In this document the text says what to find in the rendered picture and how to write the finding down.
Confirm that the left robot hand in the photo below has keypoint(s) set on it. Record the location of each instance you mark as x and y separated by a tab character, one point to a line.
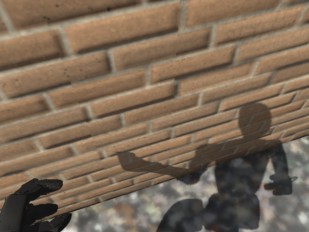
18	213

